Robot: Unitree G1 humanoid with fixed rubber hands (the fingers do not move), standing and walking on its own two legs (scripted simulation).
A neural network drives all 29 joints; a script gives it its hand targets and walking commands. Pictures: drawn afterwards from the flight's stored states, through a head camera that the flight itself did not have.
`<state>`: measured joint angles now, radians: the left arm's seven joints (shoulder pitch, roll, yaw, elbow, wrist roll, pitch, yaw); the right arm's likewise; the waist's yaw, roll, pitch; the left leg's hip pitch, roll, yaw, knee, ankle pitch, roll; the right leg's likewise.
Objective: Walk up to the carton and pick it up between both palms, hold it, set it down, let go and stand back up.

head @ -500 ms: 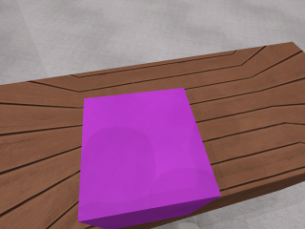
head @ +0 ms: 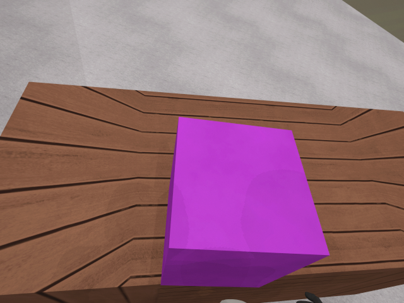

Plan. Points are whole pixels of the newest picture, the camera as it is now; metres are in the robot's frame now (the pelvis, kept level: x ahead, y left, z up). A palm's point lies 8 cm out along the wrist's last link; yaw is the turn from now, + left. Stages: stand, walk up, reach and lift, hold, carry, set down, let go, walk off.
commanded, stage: walk up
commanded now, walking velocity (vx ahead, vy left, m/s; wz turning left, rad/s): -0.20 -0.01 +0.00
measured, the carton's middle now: (223, 211) +0.28 -0.01 +0.05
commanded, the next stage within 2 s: none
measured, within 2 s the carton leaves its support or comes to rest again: neither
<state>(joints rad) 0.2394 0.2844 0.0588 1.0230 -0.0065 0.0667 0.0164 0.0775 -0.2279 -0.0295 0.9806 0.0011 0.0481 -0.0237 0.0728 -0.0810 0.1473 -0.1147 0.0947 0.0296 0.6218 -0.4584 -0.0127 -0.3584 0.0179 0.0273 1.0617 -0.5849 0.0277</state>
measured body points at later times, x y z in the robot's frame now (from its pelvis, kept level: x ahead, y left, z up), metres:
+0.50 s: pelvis +0.00 -0.02 -0.01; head +0.06 -0.06 +0.43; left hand +0.04 +0.27 -0.13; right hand +0.09 -0.28 -0.18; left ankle -0.15 +0.16 -0.67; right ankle -0.04 -0.12 -0.73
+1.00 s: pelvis +0.03 +0.01 -0.02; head +0.11 +0.00 +0.42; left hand +0.11 +0.28 -0.17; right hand +0.00 -0.24 -0.17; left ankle -0.08 +0.12 -0.73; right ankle -0.02 -0.12 -0.71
